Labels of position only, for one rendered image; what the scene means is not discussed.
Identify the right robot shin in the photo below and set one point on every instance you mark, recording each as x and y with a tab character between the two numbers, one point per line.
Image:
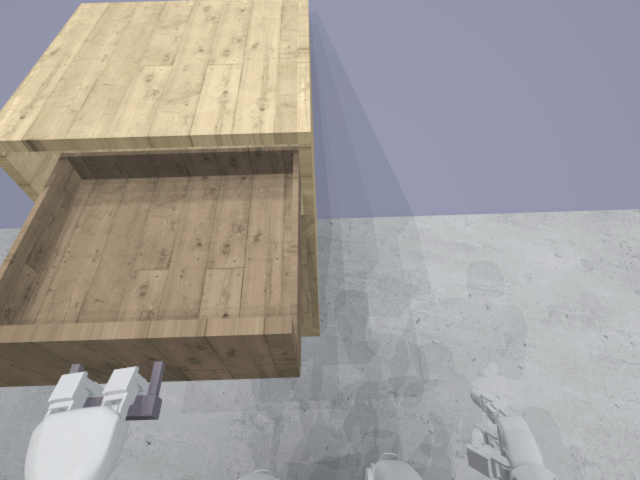
388	456

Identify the handle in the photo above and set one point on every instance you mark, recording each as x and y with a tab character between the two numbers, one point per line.
145	407

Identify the drawer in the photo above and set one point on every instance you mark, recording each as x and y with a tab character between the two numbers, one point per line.
190	257

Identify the right robot thigh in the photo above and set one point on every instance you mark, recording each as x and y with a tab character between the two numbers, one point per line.
391	470

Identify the robot right hand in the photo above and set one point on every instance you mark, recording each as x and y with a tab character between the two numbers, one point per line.
496	453

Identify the robot left hand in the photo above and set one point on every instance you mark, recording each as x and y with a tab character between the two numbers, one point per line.
83	443

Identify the cabinet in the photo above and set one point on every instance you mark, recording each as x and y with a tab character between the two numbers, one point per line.
172	75

